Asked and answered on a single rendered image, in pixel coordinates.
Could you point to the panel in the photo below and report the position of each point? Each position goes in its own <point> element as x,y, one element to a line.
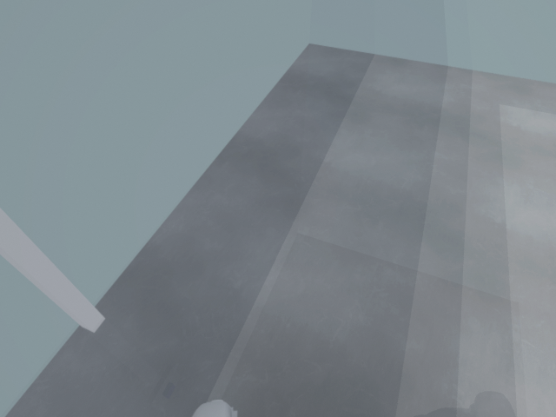
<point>22,253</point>

